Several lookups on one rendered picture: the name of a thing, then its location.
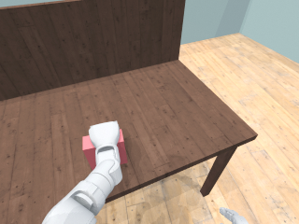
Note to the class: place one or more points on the robot left forearm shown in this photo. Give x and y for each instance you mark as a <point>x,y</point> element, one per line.
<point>93,191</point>

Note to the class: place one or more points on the right robot hand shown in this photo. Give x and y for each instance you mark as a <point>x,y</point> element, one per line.
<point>233,216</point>

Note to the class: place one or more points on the sponge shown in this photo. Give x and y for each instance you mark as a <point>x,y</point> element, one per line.
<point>89,150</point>

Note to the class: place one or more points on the table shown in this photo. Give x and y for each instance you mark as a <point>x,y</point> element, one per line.
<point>70,64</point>

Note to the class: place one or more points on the left robot hand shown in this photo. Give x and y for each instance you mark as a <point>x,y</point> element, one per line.
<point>105,133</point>

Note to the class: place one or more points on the robot left upper arm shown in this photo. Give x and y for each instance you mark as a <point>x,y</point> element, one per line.
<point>72,212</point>

